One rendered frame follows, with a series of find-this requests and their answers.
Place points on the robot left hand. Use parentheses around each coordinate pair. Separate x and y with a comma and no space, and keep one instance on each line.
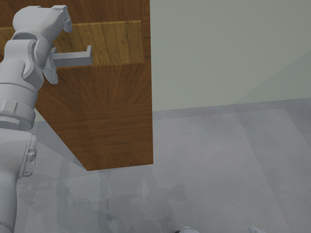
(49,23)

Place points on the handle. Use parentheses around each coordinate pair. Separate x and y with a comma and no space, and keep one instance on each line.
(72,58)

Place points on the left robot upper arm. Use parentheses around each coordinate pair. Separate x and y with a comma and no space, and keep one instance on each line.
(17,159)

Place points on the robot left forearm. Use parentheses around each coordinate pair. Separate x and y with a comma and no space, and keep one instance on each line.
(21,77)

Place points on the cabinet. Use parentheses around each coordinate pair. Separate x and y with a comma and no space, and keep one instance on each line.
(103,113)

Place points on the drawer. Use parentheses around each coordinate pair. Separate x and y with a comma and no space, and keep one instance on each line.
(112,42)

